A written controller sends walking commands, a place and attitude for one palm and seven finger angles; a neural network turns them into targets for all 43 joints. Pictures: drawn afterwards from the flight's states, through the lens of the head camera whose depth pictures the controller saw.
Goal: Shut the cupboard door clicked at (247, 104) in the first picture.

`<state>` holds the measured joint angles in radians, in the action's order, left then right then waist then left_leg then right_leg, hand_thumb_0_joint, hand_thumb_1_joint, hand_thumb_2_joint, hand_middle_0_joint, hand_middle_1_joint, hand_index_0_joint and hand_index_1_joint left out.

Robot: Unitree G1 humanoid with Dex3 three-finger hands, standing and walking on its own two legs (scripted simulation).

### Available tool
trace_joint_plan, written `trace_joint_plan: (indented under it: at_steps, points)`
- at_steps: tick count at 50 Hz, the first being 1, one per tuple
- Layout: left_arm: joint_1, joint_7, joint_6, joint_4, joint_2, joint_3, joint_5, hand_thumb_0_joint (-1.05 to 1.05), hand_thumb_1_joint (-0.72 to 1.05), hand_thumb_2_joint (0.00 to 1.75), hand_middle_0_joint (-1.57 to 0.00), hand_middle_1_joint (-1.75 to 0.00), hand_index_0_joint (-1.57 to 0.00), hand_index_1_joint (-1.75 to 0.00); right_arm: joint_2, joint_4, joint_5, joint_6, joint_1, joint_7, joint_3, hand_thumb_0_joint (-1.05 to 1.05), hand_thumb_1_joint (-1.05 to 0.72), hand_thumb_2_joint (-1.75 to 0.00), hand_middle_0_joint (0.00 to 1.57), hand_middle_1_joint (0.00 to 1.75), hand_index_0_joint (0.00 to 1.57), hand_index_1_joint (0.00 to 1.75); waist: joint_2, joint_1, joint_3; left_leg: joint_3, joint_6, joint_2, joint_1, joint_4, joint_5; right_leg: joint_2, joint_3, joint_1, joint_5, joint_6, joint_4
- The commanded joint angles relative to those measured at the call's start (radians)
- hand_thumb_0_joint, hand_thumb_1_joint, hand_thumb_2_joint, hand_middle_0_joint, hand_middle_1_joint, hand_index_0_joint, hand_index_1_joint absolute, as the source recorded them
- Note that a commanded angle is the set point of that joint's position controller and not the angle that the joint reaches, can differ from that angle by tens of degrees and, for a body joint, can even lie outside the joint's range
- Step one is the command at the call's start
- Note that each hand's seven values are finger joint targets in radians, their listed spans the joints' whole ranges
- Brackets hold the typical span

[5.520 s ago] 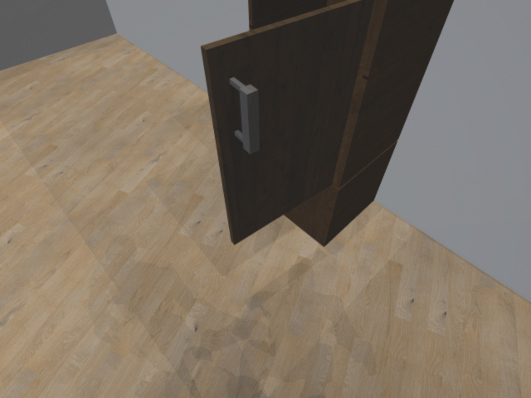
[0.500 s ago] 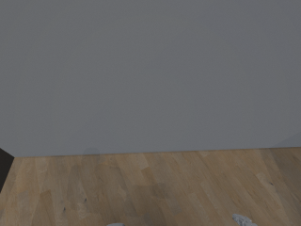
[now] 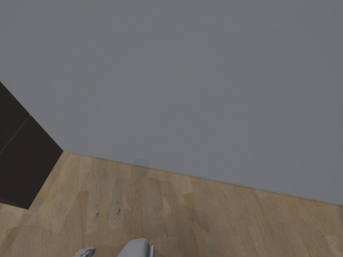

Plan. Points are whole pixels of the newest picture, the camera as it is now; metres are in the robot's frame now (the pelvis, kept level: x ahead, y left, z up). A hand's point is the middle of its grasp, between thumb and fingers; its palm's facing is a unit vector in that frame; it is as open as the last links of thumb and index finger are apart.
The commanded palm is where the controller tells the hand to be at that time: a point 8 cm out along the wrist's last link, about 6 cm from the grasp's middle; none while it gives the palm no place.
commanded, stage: turn to face it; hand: left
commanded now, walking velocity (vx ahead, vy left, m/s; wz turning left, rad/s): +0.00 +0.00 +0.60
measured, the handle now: out of the picture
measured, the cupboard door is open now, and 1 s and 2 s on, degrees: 83 83 83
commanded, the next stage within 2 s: none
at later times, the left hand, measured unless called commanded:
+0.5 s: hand out of the picture +0.06 +0.24 -0.16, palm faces +0.30 -0.91 -0.28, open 7.4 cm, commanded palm none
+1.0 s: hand out of the picture -0.07 +0.23 -0.19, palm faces +0.59 -0.77 -0.24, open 7.4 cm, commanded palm none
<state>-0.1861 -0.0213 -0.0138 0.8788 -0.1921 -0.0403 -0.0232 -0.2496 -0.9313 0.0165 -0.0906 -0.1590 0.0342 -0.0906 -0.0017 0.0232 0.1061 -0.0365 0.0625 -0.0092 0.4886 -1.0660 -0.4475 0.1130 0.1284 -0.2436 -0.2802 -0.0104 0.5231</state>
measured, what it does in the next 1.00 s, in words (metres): steps on the spot, turning left: left foot, then right foot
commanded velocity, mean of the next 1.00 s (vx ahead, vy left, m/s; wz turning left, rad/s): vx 0.00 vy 0.00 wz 0.60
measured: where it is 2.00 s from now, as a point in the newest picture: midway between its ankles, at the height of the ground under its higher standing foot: outside the picture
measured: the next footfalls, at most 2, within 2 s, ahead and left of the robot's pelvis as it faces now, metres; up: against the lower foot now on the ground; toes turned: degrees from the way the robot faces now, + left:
left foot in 0.16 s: +0.04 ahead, +0.13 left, +0.00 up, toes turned +11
right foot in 0.54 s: +0.09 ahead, -0.12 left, +0.00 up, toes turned +17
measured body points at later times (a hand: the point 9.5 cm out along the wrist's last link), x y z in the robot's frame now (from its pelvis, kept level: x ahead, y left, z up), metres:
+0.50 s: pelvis +0.01 +0.00 +0.00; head +0.05 +0.02 +0.44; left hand +0.04 +0.29 -0.14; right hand +0.14 -0.23 -0.15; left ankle +0.00 +0.13 -0.74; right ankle +0.04 -0.14 -0.72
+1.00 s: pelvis +0.00 +0.02 -0.01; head +0.03 +0.07 +0.43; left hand -0.10 +0.27 -0.17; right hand +0.24 -0.14 -0.13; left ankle -0.04 +0.11 -0.74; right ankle +0.05 -0.13 -0.67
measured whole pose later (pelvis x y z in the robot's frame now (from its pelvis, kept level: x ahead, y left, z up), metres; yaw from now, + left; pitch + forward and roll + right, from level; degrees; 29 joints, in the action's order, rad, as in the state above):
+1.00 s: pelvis +0.00 +0.02 -0.01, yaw +36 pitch +1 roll -1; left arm -0.19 -0.01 -0.07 0.93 -0.27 -0.07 -0.02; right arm -0.22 -0.89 0.02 -0.03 -0.14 0.01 -0.06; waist 0.05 0.00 0.11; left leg -0.02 -0.04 0.01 0.33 -0.60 -0.28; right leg 0.11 0.05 -0.45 -0.49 -0.08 1.09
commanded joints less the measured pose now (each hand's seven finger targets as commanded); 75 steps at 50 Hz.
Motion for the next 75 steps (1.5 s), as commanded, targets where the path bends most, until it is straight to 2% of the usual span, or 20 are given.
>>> trace_joint_plan:
  at_steps: [1,6,8,10,12,24,25,27,32,40,41,43,45,47,60,62,63,64,68,75]
  points:
    - [-0.088,-0.011,0.024,-0.043,-0.22,-0.061,-0.005,0.0,0.9,0.9,-0.2,-0.3,-0.2,-0.3,-0.02,0.106,-0.008,0.047,0.096,0.0,0.013,0.0,-0.9,-0.9,0.2,0.3,0.2,0.3,0.185,-0.071,-0.158,-0.06,0.011,-0.009,-0.006,0.263,-0.019,0.228,-0.094,0.245,0.59,0.114,-0.09]
    - [-0.048,0.001,0.013,-0.037,-0.23,-0.072,0.006,0.0,0.9,0.9,-0.2,-0.3,-0.2,-0.3,-0.065,0.083,-0.006,0.058,-0.009,-0.006,0.005,0.0,-0.9,-0.9,0.2,0.3,0.2,0.3,0.151,-0.008,-0.159,-0.067,-0.023,-0.003,-0.284,0.593,0.23,0.224,-0.015,0.069,0.408,0.033,0.053]
    - [0.0,0.01,-0.002,-0.098,-0.12,-0.046,0.018,0.0,0.9,0.9,-0.2,-0.3,-0.2,-0.3,-0.253,0.068,0.008,0.067,-0.137,-0.022,-0.042,0.0,-0.9,-0.9,0.2,0.3,0.2,0.3,-0.334,0.07,-0.199,0.463,-0.233,-0.391,-0.496,0.724,0.697,0.016,0.044,-0.332,-0.373,-0.098,0.46]
    - [0.085,0.005,-0.016,-0.124,-0.138,-0.046,0.006,0.0,0.9,0.9,-0.2,-0.3,-0.2,-0.3,-0.248,0.051,0.011,0.065,-0.155,-0.037,-0.039,0.0,-0.9,-0.9,0.2,0.3,0.2,0.3,-0.18,0.071,-0.187,0.426,-0.298,-0.391,-0.397,0.73,0.531,0.019,-0.113,-0.35,-0.315,-0.067,0.628]
    - [0.071,0.009,-0.02,-0.078,-0.134,-0.052,0.004,0.0,0.9,0.9,-0.2,-0.3,-0.2,-0.3,-0.191,0.074,0.01,0.073,-0.051,-0.051,-0.027,0.0,-0.9,-0.9,0.2,0.3,0.2,0.3,-0.207,0.027,-0.159,0.345,-0.238,-0.281,-0.336,0.72,0.48,0.008,-0.14,-0.339,-0.196,-0.066,0.628]
    - [-0.029,0.004,-0.006,-0.05,-0.134,-0.049,0.014,0.0,0.9,0.9,-0.2,-0.3,-0.2,-0.3,-0.177,0.086,0.006,0.058,0.012,-0.044,-0.03,0.0,-0.9,-0.9,0.2,0.3,0.2,0.3,-0.139,-0.038,-0.165,0.359,-0.171,-0.153,-0.172,0.642,0.453,-0.103,-0.092,0.07,-0.017,-0.047,0.011]
    - [-0.074,-0.002,0.003,-0.043,-0.168,-0.059,0.012,0.0,0.9,0.9,-0.2,-0.3,-0.2,-0.3,-0.147,0.098,-0.002,0.057,0.028,-0.04,-0.027,0.0,-0.9,-0.9,0.2,0.3,0.2,0.3,-0.06,-0.065,-0.176,0.336,-0.128,-0.103,-0.071,0.575,0.343,-0.043,-0.149,0.204,0.03,-0.033,-0.146]
    - [-0.08,-0.014,0.012,-0.049,-0.294,-0.078,-0.006,0.0,0.9,0.9,-0.2,-0.3,-0.2,-0.3,-0.093,0.129,-0.007,0.055,0.047,-0.03,-0.021,0.0,-0.9,-0.9,0.2,0.3,0.2,0.3,0.304,-0.083,-0.121,0.077,-0.02,0.069,0.128,0.094,-0.16,0.39,-0.521,0.172,0.053,0.152,-0.308]
    - [0.037,-0.012,0.019,-0.077,-0.174,-0.042,0.003,0.0,0.9,0.9,-0.2,-0.3,-0.2,-0.3,-0.07,0.081,0.0,0.031,0.014,-0.007,-0.014,0.0,-0.9,-0.9,0.2,0.3,0.2,0.3,0.259,-0.004,-0.083,0.035,0.009,-0.022,0.08,-0.079,0.003,0.205,-0.141,0.098,0.398,0.117,-0.193]
    - [-0.072,0.0,0.017,-0.03,-0.245,-0.07,-0.001,0.0,0.9,0.9,-0.2,-0.3,-0.2,-0.3,-0.042,0.098,-0.006,0.057,0.045,-0.001,0.01,0.0,-0.9,-0.9,0.2,0.3,0.2,0.3,0.19,-0.04,-0.151,-0.09,-0.013,0.019,-0.168,0.49,0.117,0.229,-0.035,0.167,0.531,0.064,0.009]
    - [-0.051,0.003,0.014,-0.036,-0.242,-0.071,0.007,0.0,0.9,0.9,-0.2,-0.3,-0.2,-0.3,-0.072,0.084,-0.004,0.061,-0.012,-0.003,0.003,0.0,-0.9,-0.9,0.2,0.3,0.2,0.3,0.142,-0.002,-0.172,-0.068,-0.026,0.011,-0.29,0.598,0.243,0.218,-0.003,0.089,0.464,0.025,0.097]
    - [-0.006,0.012,0.001,-0.099,-0.13,-0.042,0.02,0.0,0.9,0.9,-0.2,-0.3,-0.2,-0.3,-0.26,0.067,0.006,0.071,-0.152,-0.023,-0.046,0.0,-0.9,-0.9,0.2,0.3,0.2,0.3,-0.337,0.078,-0.238,0.465,-0.245,-0.384,-0.531,0.698,0.783,0.012,0.034,-0.32,-0.38,-0.099,0.516]
    - [0.068,0.005,-0.015,-0.123,-0.143,-0.043,0.008,0.0,0.9,0.9,-0.2,-0.3,-0.2,-0.3,-0.259,0.053,0.008,0.07,-0.167,-0.037,-0.04,0.0,-0.9,-0.9,0.2,0.3,0.2,0.3,-0.182,0.075,-0.221,0.432,-0.3,-0.387,-0.435,0.702,0.617,0.021,-0.113,-0.344,-0.336,-0.07,0.654]
    - [0.076,0.006,-0.018,-0.079,-0.142,-0.049,0.006,0.0,0.9,0.9,-0.2,-0.3,-0.2,-0.3,-0.199,0.071,0.01,0.077,-0.068,-0.053,-0.026,0.0,-0.9,-0.9,0.2,0.3,0.2,0.3,-0.207,0.036,-0.17,0.36,-0.246,-0.279,-0.362,0.7,0.574,0.015,-0.147,-0.342,-0.215,-0.069,0.647]
    - [-0.057,0.001,-0.005,-0.044,-0.148,-0.052,0.014,0.0,0.9,0.9,-0.2,-0.3,-0.2,-0.3,-0.165,0.09,0.004,0.056,0.038,-0.041,-0.026,0.0,-0.9,-0.9,0.2,0.3,0.2,0.3,-0.133,-0.055,-0.151,0.369,-0.161,-0.133,-0.102,0.635,0.363,-0.089,-0.1,0.126,0.011,-0.046,-0.027]
    - [-0.097,-0.012,0.013,-0.046,-0.287,-0.081,-0.009,0.0,0.9,0.9,-0.2,-0.3,-0.2,-0.3,-0.064,0.12,-0.01,0.057,0.034,-0.032,-0.014,0.0,-0.9,-0.9,0.2,0.3,0.2,0.3,0.304,-0.084,-0.142,0.101,-0.025,0.096,0.148,0.26,-0.064,0.299,-0.495,0.272,-0.026,0.092,-0.292]
    - [-0.073,-0.015,0.013,-0.059,-0.287,-0.071,-0.003,0.0,0.9,0.9,-0.2,-0.3,-0.2,-0.3,-0.108,0.116,-0.002,0.052,0.042,-0.026,-0.023,0.0,-0.9,-0.9,0.2,0.3,0.2,0.3,0.275,-0.074,-0.117,0.103,-0.03,0.049,0.111,0.02,-0.154,0.39,-0.51,0.115,0.003,0.165,-0.307]
    - [0.002,-0.015,0.008,-0.079,-0.252,-0.061,0.001,0.0,0.9,0.9,-0.2,-0.3,-0.2,-0.3,-0.092,0.114,0.002,0.046,0.021,-0.017,-0.024,0.0,-0.9,-0.9,0.2,0.3,0.2,0.3,0.171,-0.032,-0.075,0.115,-0.035,0.021,0.087,-0.063,-0.091,0.349,-0.403,0.033,-0.026,0.173,-0.303]
    - [0.037,-0.01,0.02,-0.084,-0.171,-0.039,0.005,0.0,0.9,0.9,-0.2,-0.3,-0.2,-0.3,-0.067,0.076,0.003,0.029,0.01,-0.003,-0.015,0.0,-0.9,-0.9,0.2,0.3,0.2,0.3,0.246,-0.004,-0.074,0.042,0.004,-0.013,0.088,-0.108,0.032,0.197,-0.148,0.075,0.259,0.105,-0.223]
    - [-0.104,-0.004,0.021,-0.021,-0.243,-0.067,-0.006,0.0,0.9,0.9,-0.2,-0.3,-0.2,-0.3,-0.026,0.093,-0.007,0.058,0.07,-0.004,0.017,0.0,-0.9,-0.9,0.2,0.3,0.2,0.3,0.207,-0.063,-0.151,-0.088,-0.009,0.016,-0.095,0.424,0.034,0.244,-0.058,0.224,0.624,0.086,-0.015]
